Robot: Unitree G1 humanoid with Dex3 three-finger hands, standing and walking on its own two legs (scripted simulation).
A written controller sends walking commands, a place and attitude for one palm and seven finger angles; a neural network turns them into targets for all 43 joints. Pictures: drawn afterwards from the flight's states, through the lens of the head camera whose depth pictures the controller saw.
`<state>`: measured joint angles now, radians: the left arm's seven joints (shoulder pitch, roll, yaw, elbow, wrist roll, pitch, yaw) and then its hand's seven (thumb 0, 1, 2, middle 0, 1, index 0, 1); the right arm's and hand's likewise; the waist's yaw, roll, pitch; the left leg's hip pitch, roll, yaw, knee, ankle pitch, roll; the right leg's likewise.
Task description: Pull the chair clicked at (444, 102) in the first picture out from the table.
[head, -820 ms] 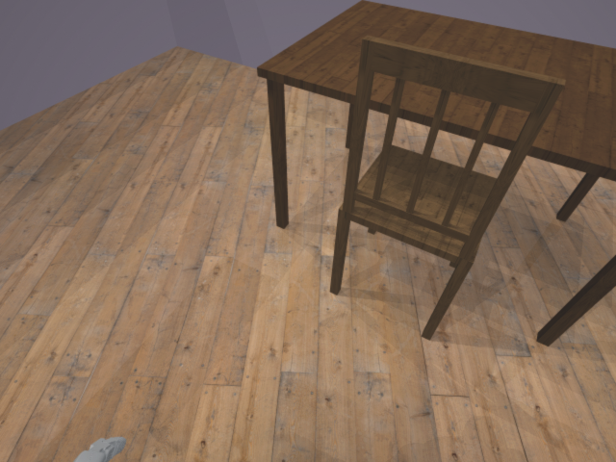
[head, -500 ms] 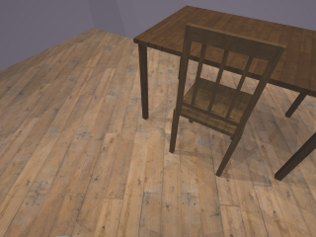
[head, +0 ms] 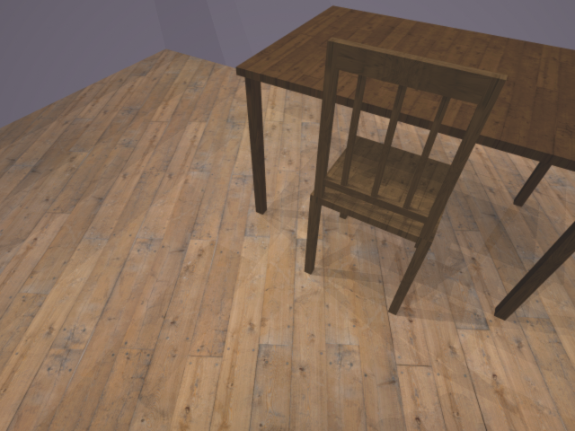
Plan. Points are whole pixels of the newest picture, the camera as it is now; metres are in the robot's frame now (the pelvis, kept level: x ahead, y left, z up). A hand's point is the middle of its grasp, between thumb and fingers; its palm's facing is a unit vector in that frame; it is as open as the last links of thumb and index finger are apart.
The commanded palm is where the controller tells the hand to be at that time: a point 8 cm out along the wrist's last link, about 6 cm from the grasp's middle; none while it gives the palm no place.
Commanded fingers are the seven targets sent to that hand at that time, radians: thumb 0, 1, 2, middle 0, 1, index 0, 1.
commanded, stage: look at it before walking up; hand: left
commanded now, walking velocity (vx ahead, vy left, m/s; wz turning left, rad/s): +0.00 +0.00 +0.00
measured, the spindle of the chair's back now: (386, 147) +0.81 -0.22 -0.06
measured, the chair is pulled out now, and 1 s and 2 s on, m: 0.00 0.00 0.00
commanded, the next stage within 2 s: turn to face it in 0.62 s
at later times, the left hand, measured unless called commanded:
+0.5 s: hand out of the picture +0.08 +0.24 -0.15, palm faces -0.02 -0.94 -0.33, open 7.4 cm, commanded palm none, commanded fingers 0.00 0.90 0.90 -0.20 -0.30 -0.20 -0.30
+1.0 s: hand out of the picture +0.08 +0.22 -0.17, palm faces -0.09 -0.95 -0.30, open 7.4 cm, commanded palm none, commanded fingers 0.00 0.90 0.90 -0.20 -0.30 -0.20 -0.30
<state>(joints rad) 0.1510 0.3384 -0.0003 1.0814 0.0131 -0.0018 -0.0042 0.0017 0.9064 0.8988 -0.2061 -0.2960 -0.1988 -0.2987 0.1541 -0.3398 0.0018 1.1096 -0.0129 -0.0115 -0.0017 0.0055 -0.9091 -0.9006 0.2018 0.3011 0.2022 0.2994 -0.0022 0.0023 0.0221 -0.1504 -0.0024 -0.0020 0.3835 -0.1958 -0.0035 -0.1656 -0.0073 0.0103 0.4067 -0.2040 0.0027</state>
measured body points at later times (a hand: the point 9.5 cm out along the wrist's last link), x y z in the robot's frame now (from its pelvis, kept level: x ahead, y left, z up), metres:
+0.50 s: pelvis +0.00 +0.00 +0.00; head +0.00 -0.01 +0.45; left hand +0.08 +0.29 -0.13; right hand +0.07 -0.30 -0.13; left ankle +0.01 +0.12 -0.74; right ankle +0.01 -0.12 -0.74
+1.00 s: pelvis +0.00 -0.01 -0.01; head +0.02 -0.01 +0.44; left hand +0.08 +0.27 -0.15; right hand +0.07 -0.28 -0.15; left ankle +0.01 +0.12 -0.74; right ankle +0.01 -0.12 -0.74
